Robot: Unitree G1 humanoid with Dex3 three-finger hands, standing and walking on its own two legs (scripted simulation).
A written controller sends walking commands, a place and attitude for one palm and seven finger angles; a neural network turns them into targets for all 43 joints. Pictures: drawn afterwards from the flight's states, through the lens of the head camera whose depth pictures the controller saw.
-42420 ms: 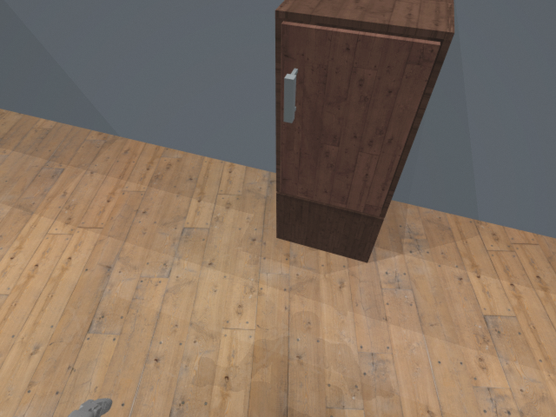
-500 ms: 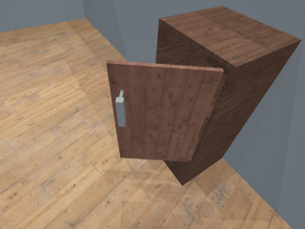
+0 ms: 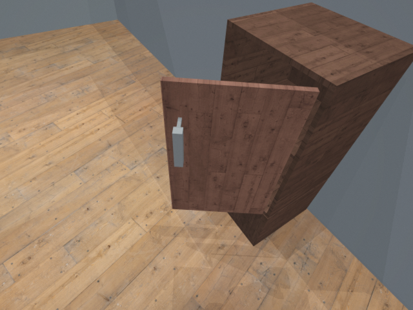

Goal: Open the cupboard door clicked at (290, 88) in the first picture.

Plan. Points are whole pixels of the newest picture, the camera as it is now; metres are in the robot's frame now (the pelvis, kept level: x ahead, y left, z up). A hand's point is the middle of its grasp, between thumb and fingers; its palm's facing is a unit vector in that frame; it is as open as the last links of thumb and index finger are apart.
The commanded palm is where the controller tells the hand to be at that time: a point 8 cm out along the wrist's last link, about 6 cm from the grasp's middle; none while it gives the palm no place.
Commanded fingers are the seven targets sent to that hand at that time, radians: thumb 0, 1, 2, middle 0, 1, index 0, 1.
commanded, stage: come to a stop and stand still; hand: left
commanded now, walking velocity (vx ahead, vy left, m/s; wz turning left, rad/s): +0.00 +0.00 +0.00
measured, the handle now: (179, 142) +0.53 +0.11 -0.02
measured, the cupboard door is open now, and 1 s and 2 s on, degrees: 55 55 55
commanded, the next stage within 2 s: look again from close up in 0.08 s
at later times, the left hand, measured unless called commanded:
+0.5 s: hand out of the picture -0.03 +0.15 -0.18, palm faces +0.03 -0.99 -0.14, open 7.4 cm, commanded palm none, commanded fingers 0.00 0.90 0.90 -0.20 -0.30 -0.20 -0.30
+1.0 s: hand (122, 299) +0.15 +0.17 -0.07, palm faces +0.28 -0.93 -0.23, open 7.4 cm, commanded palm +0.13 +0.20 -0.06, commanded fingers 0.00 0.67 0.80 -0.22 -0.45 -0.22 -0.45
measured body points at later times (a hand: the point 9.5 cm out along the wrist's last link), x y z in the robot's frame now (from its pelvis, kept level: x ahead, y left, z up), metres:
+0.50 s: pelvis +0.01 +0.00 +0.00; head +0.02 +0.01 +0.45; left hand -0.03 +0.20 -0.17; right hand -0.01 -0.21 -0.16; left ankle +0.03 +0.01 -0.74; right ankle +0.01 -0.16 -0.74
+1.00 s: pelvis +0.01 -0.04 -0.01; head +0.02 -0.05 +0.44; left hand +0.14 +0.22 -0.05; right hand +0.08 -0.29 -0.14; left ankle +0.03 +0.01 -0.74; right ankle +0.03 -0.14 -0.74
